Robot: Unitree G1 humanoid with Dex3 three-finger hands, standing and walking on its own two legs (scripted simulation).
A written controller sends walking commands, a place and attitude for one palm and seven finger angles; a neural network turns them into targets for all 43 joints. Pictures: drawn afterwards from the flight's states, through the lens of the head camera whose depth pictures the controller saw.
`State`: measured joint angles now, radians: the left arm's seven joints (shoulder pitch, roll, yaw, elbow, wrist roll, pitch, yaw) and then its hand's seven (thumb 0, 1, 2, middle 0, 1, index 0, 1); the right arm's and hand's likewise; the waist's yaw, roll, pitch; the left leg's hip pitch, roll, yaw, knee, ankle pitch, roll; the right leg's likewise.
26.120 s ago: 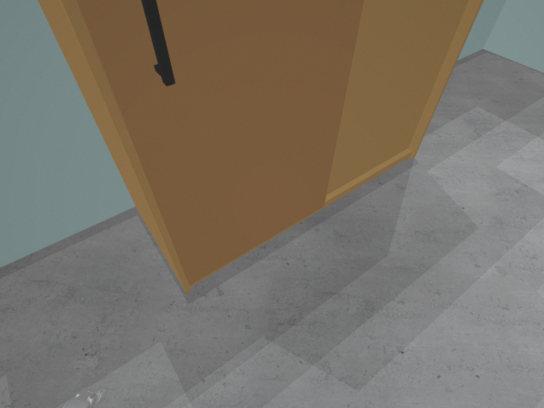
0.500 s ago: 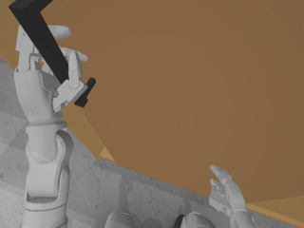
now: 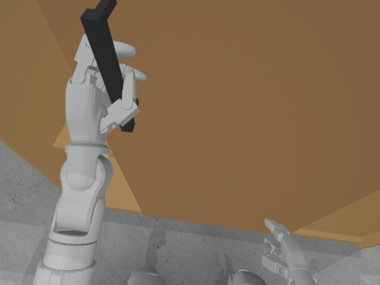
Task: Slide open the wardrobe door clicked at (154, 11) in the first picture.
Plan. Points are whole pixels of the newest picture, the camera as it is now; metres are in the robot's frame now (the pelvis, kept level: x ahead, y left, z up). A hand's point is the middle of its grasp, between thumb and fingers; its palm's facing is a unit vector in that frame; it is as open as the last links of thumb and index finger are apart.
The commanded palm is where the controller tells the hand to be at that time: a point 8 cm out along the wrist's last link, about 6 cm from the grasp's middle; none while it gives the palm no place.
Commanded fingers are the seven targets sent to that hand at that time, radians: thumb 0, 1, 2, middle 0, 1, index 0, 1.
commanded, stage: step sideways, sliding the door along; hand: left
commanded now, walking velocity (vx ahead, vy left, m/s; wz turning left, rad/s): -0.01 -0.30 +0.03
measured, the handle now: (119, 75) +0.36 +0.17 +0.23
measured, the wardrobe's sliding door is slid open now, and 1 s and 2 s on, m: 0.30 0.56 0.59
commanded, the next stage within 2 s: stop walking and hold the door there in 1.32 s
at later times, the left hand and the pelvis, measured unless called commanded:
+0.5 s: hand (230, 114) +0.33 +0.01 +0.22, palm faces +0.19 -0.98 -0.03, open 5.8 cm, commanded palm +0.30 +0.02 +0.20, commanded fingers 0.00 0.90 0.90 -0.45 -1.40 -0.45 -1.40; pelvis -0.07 -0.15 -0.01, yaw -1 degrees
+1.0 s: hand (323, 125) +0.33 -0.12 +0.22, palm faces +0.23 -0.97 -0.03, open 5.8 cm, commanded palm +0.31 -0.14 +0.20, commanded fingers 0.00 0.90 0.90 -0.45 -1.40 -0.45 -1.40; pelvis -0.05 -0.31 -0.01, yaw +4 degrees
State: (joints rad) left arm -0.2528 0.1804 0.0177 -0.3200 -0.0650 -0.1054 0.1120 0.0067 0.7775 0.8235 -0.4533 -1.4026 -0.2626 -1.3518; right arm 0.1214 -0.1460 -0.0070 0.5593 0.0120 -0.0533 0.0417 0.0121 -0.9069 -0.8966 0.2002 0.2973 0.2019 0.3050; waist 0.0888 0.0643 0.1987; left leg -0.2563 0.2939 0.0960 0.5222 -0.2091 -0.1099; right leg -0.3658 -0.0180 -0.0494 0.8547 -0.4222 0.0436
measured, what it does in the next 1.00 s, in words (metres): steps to the right: right foot, then left foot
